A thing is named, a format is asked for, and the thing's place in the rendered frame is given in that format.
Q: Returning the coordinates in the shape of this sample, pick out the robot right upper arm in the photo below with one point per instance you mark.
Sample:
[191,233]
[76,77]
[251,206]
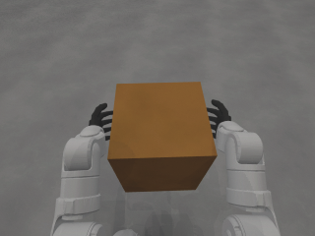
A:
[249,225]

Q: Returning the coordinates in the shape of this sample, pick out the robot left hand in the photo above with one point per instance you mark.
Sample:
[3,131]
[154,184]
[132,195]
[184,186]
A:
[97,116]

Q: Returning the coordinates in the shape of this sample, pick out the robot left upper arm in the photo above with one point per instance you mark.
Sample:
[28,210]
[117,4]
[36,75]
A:
[90,228]

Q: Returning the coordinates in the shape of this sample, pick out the carton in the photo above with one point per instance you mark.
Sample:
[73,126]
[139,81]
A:
[161,137]

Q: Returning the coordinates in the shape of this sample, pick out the robot right forearm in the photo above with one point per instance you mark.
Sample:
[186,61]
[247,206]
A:
[244,162]

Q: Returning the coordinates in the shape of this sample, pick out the robot right hand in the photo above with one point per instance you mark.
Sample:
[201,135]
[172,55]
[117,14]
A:
[222,115]

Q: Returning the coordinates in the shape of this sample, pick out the robot left forearm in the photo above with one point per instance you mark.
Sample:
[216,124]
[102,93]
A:
[79,196]

